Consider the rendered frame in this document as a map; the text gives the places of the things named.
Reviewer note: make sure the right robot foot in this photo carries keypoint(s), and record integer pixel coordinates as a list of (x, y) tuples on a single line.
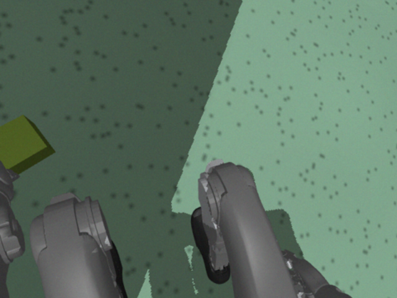
[(201, 240)]

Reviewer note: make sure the carton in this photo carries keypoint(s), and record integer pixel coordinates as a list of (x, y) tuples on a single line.
[(22, 145)]

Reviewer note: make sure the left robot foot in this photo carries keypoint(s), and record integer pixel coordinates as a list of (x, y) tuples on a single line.
[(118, 270)]

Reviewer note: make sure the left robot hand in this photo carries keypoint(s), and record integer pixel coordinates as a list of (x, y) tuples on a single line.
[(12, 174)]

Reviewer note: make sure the right robot arm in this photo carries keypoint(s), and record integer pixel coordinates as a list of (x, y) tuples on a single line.
[(330, 291)]

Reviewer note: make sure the right robot hand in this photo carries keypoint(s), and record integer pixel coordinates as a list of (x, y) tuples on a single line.
[(306, 278)]

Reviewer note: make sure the left robot arm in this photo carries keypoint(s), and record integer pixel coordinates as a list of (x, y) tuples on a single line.
[(12, 243)]

